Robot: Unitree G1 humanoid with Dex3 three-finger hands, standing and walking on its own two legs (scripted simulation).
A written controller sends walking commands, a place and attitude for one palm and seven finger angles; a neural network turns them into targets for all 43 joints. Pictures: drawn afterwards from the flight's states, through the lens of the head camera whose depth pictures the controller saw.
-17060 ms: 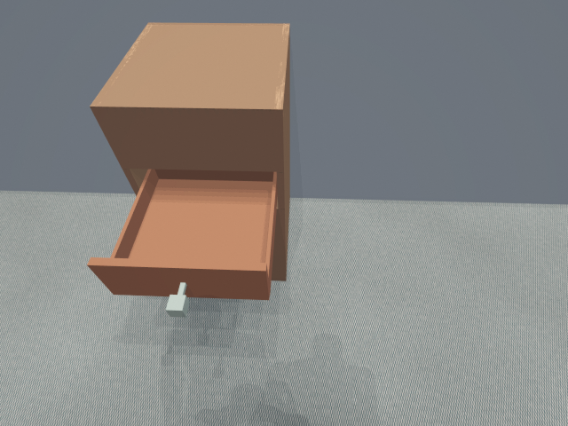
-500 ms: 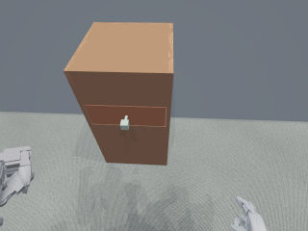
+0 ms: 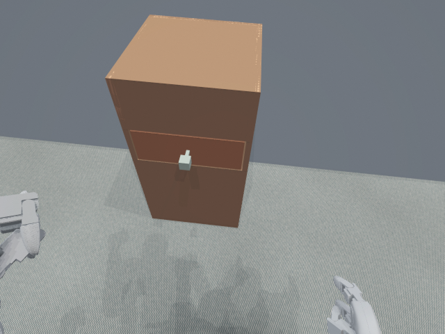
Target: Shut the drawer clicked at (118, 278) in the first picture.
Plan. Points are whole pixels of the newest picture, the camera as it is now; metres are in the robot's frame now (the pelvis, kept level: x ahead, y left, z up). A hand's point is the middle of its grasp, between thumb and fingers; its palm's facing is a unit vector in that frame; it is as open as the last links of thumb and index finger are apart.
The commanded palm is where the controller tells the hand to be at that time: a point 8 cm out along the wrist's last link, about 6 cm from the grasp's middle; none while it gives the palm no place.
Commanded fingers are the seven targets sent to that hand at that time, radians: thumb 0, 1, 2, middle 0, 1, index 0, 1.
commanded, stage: step back with the hand held close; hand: left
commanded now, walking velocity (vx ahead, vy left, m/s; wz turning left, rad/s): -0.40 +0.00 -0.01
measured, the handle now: (186, 158) +0.68 +0.16 -0.23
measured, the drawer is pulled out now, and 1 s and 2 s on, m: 0.00 0.00 0.00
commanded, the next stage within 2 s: stop stepping back and stand still in 0.94 s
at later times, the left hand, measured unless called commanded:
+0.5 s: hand (11, 256) +0.17 +0.25 +0.18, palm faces +0.40 -0.74 -0.54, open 3.2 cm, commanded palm +0.10 +0.28 +0.19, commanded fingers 0.00 0.90 0.90 -1.40 -1.60 -1.40 -1.60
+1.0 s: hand out of the picture +0.05 +0.25 +0.18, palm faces +0.43 -0.78 -0.46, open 3.2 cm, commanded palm -0.01 +0.29 +0.19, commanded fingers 0.00 0.90 0.90 -1.40 -1.60 -1.40 -1.60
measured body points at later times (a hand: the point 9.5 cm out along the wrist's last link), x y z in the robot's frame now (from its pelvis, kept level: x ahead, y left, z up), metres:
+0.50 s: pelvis -0.03 +0.00 -0.01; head +0.00 +0.02 +0.44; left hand +0.14 +0.28 +0.21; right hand +0.14 -0.24 -0.08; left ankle +0.02 +0.10 -0.73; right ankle +0.02 -0.14 -0.73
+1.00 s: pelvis -0.12 +0.00 +0.00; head -0.10 +0.02 +0.45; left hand +0.02 +0.29 +0.20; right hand +0.06 -0.24 -0.08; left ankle -0.08 +0.10 -0.72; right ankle -0.05 -0.14 -0.73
